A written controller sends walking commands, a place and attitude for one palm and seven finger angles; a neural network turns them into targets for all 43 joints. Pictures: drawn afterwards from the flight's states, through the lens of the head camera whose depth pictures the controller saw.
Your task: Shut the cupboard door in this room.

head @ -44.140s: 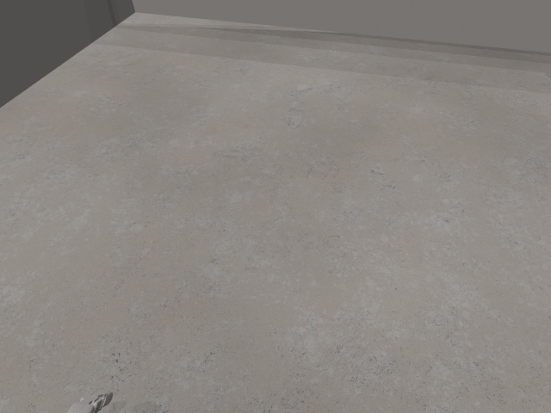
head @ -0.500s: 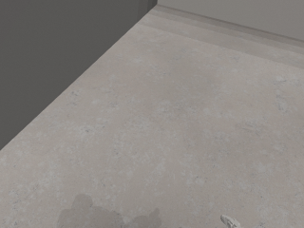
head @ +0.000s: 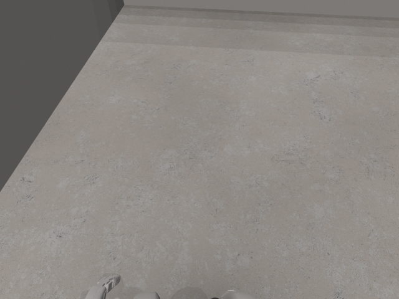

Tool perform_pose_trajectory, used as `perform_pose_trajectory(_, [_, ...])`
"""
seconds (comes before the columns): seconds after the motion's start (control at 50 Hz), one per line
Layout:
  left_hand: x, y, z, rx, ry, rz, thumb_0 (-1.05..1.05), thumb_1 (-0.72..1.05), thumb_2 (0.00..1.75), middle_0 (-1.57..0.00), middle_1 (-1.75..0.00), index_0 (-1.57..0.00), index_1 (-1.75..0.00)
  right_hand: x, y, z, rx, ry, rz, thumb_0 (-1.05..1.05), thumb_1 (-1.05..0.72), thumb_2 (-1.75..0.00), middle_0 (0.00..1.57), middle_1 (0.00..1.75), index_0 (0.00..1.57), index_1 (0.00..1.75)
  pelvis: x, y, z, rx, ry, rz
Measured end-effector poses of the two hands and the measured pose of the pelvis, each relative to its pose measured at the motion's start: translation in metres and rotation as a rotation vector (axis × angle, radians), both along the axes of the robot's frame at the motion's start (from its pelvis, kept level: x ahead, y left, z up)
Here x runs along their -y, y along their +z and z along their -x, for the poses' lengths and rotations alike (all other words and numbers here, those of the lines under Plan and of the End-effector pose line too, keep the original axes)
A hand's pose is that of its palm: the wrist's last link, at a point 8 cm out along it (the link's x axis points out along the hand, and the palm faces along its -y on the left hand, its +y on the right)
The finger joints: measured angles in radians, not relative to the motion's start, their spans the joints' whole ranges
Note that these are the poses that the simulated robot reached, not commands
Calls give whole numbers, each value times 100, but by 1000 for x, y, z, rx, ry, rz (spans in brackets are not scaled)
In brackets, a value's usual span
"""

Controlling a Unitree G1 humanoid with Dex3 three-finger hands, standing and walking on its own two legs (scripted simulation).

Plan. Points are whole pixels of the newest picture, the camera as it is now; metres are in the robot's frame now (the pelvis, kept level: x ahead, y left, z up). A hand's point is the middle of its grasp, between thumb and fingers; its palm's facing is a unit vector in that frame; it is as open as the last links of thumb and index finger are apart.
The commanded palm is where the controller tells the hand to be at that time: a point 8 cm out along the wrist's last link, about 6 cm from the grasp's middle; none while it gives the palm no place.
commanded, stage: walk around to get in front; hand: left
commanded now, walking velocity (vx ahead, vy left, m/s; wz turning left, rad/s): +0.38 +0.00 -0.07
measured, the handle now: out of the picture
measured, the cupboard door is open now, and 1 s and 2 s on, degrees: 92 92 92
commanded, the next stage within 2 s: walk to a spot facing it in 1.32 s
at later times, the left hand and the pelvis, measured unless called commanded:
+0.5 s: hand out of the picture +0.13 +0.20 -0.17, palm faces +0.09 -0.99 -0.14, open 7.3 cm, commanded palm none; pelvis +0.22 +0.05 +0.00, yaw -2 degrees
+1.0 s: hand (156, 149) +0.55 +0.14 -0.15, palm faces -0.10 -0.97 -0.24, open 7.3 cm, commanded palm none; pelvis +0.43 -0.03 +0.00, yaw -7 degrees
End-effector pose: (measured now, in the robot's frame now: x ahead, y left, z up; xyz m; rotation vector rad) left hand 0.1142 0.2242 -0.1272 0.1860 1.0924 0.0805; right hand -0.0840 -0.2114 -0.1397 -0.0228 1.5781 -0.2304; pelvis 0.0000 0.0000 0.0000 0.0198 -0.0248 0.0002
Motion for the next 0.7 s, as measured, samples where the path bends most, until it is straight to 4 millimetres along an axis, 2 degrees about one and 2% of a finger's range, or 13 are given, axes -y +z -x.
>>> perform_pose_trajectory(0.12, [-17,16,1,-79,71,-67,-2,95,89,-20,-30,-21,-30,10,3,-137,249,63,7,1,-92,-90,20,30,19,30,3,13,-49,-9,-21,6])
perform_pose_trajectory(0.24, [-23,15,9,-191,129,-59,-1,93,89,-20,-30,-20,-30,19,15,-243,370,128,37,1,-94,-90,20,30,19,30,-4,17,-99,-18,-22,14])
perform_pose_trajectory(0.32, [-20,7,15,-286,175,-20,0,92,89,-20,-30,-20,-30,10,21,-310,412,193,42,1,-93,-90,20,30,19,30,-13,16,-135,-22,-15,21])
perform_pose_trajectory(0.44, [-21,-11,14,-449,227,47,0,91,89,-20,-30,-20,-30,-22,19,-407,493,268,59,1,-92,-90,20,30,19,30,-37,1,-196,-19,-18,29])
perform_pose_trajectory(0.48, [-26,-16,1,-488,212,62,1,91,89,-20,-30,-20,-30,-30,19,-424,526,252,68,0,-92,-90,20,30,19,30,-44,-3,-212,-6,-32,18])
perform_pose_trajectory(0.54, [-36,-15,-40,-469,171,57,1,91,89,-20,-30,-20,-30,-36,20,-424,510,192,66,0,-92,-90,20,30,20,30,-50,2,-235,13,-59,10])
perform_pose_trajectory(0.58, [-43,-12,-79,-417,143,46,1,91,89,-20,-30,-20,-30,-39,20,-414,464,145,63,0,-92,-90,20,30,20,30,-51,8,-250,17,-66,11])
perform_pose_trajectory(0.7, [-49,3,-211,-214,73,9,1,92,89,-20,-30,-20,-29,-14,20,-382,294,43,104,-2,-96,-90,21,30,20,30,-45,17,-298,0,-85,3])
